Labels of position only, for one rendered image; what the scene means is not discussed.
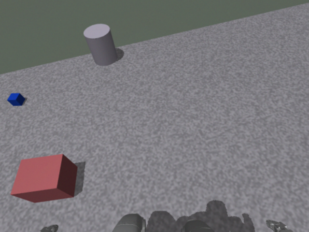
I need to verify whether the right robot hand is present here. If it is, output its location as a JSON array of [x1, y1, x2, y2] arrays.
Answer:
[[266, 220, 293, 232]]

